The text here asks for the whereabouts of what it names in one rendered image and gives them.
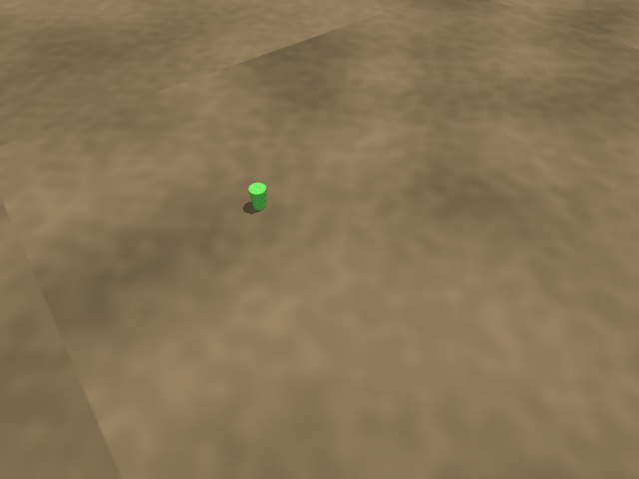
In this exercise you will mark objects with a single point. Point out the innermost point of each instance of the cup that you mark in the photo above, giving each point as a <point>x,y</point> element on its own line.
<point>258,196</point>

